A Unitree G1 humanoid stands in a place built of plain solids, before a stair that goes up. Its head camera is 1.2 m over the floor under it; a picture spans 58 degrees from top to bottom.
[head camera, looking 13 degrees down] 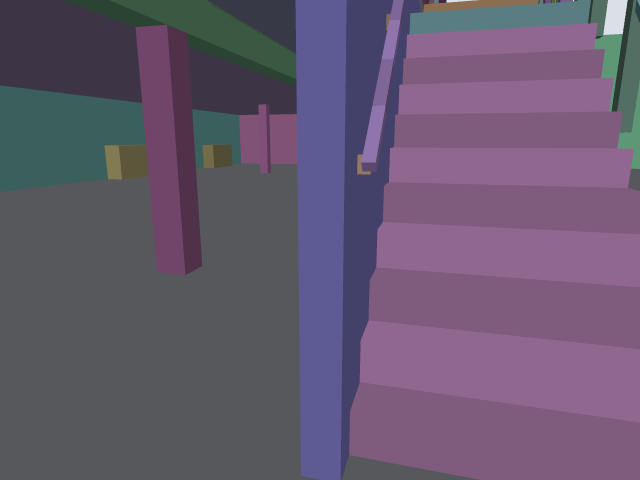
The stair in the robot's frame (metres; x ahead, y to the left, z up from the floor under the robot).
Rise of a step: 0.19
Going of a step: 0.21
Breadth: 1.20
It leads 15 degrees to the right of straight ahead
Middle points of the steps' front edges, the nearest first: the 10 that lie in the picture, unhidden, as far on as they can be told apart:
1.30 -0.69 0.19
1.51 -0.75 0.39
1.72 -0.80 0.58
1.92 -0.86 0.77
2.13 -0.92 0.97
2.34 -0.97 1.16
2.55 -1.03 1.35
2.75 -1.08 1.54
2.96 -1.14 1.74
3.16 -1.20 1.93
